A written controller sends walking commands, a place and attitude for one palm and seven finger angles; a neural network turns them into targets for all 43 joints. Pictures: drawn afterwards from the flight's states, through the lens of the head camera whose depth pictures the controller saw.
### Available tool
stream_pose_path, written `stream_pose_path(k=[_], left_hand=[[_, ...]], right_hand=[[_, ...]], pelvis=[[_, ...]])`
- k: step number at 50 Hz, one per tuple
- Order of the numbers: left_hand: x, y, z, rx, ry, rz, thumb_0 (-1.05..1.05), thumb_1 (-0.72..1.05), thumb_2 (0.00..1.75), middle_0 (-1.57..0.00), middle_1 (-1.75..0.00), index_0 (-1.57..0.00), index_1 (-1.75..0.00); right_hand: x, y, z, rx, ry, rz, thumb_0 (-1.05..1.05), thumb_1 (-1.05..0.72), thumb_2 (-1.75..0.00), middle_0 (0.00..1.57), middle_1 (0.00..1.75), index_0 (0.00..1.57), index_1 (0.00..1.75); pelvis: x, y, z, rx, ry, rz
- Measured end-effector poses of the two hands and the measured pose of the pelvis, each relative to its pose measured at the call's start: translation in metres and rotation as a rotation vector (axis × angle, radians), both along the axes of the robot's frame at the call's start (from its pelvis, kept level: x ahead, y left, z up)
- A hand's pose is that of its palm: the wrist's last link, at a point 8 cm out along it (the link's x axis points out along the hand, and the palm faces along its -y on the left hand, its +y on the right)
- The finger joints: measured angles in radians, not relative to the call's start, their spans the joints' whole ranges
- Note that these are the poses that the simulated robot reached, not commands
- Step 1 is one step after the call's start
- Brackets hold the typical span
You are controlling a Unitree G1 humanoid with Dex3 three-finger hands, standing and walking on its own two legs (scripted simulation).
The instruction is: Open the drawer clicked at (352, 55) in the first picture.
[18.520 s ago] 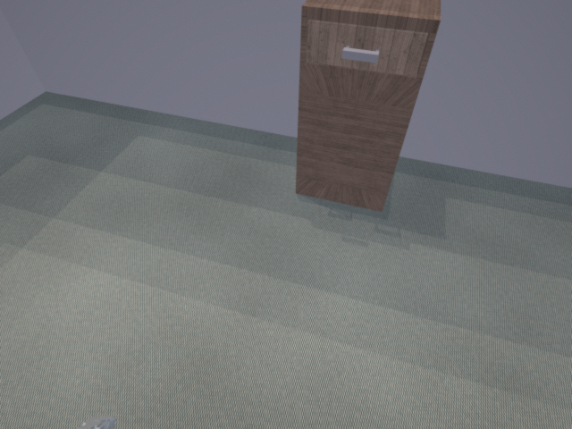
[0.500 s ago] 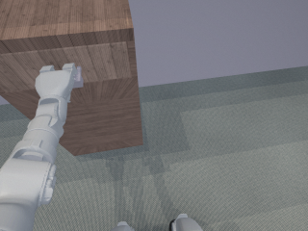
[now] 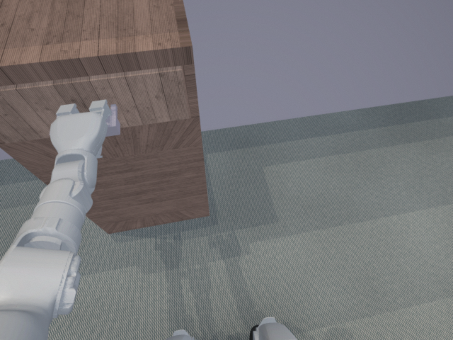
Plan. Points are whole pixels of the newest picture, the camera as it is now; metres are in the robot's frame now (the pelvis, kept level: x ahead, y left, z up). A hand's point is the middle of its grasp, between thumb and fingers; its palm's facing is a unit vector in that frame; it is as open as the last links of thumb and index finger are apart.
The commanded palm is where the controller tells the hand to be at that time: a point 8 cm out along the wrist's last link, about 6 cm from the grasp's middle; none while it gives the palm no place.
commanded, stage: pull the drawer open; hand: left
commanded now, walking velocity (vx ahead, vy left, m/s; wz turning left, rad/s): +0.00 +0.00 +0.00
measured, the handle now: (87, 120) +0.53 +0.25 +0.02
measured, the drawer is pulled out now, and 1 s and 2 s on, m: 0.01 0.14 0.26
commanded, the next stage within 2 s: none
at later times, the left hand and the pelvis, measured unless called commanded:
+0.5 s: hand (92, 179) +0.40 +0.23 +0.01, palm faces -0.02 -0.03 -1.00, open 6.3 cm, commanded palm +0.36 +0.23 +0.06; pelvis +0.02 +0.00 +0.01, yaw +1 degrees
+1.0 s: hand (91, 212) +0.34 +0.22 +0.01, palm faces -0.02 -0.04 -1.00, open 6.3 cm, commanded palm +0.30 +0.21 +0.06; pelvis +0.01 -0.02 +0.02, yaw +1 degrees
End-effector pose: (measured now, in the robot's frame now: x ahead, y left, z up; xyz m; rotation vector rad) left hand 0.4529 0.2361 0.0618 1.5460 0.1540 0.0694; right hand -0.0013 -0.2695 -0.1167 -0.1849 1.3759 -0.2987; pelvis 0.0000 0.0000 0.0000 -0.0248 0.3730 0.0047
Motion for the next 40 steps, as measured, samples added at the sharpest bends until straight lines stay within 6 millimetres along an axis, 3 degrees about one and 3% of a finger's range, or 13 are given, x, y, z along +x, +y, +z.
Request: stream_pose_path(k=[7,25,32,40], left_hand=[[-0.017,-0.001,-0.001,-0.007,-0.014,-0.009,0.00,0.66,0.76,-0.29,-1.35,-0.32,-1.33],[-0.068,-0.009,-0.002,-0.007,-0.030,0.003,0.00,0.66,0.78,-0.28,-1.35,-0.33,-1.33],[-0.085,-0.012,-0.002,-0.010,-0.027,0.008,0.01,0.66,0.77,-0.28,-1.35,-0.33,-1.32],[-0.107,-0.015,-0.002,-0.011,-0.033,0.019,0.01,0.65,0.77,-0.28,-1.35,-0.34,-1.32]], right_hand=[[0.023,0.006,0.000,0.026,-0.040,0.004,0.00,-0.90,-0.90,0.21,0.30,0.21,0.30],[0.123,0.010,0.010,0.048,-0.257,0.121,0.00,-0.90,-0.90,0.21,0.30,0.21,0.30],[0.137,0.008,0.015,0.046,-0.305,0.132,0.00,-0.90,-0.90,0.21,0.30,0.21,0.30],[0.136,0.005,0.015,0.049,-0.317,0.134,0.00,-0.90,-0.90,0.21,0.30,0.21,0.30]], pelvis=[[0.010,0.002,0.005,0.000,-0.026,-0.004],[0.018,-0.004,0.013,0.007,-0.090,0.023],[0.018,-0.008,0.015,0.012,-0.111,0.020],[0.016,-0.012,0.016,0.017,-0.133,0.019]])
